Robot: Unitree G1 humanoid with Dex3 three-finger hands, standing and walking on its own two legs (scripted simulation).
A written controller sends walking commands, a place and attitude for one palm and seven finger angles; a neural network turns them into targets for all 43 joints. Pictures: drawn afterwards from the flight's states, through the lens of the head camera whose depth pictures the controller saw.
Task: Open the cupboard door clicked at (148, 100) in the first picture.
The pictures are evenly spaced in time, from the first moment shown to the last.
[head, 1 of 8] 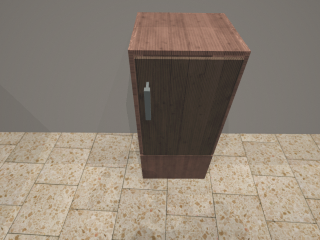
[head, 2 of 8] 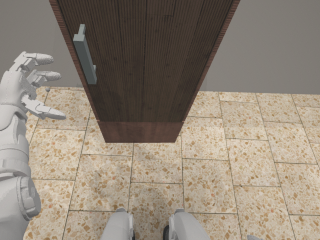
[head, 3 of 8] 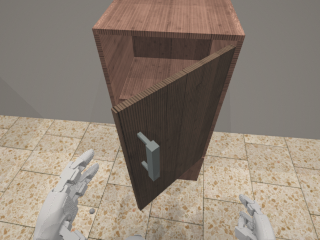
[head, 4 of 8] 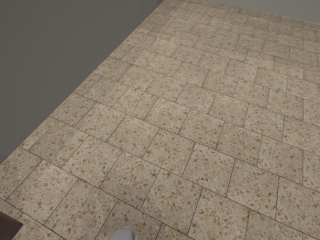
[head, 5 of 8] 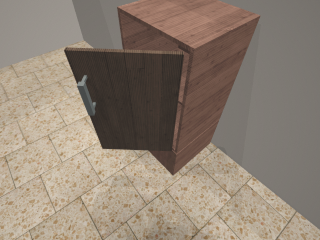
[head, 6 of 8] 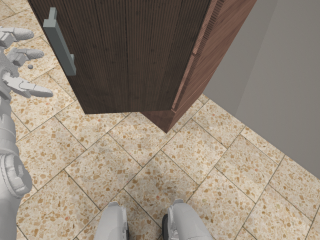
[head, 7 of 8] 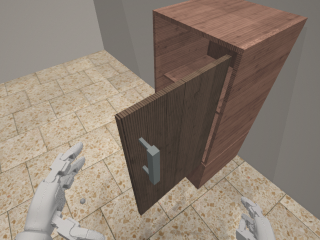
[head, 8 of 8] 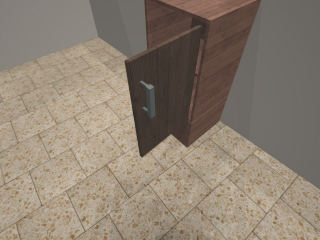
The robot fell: no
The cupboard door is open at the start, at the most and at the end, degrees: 0 93 92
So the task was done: yes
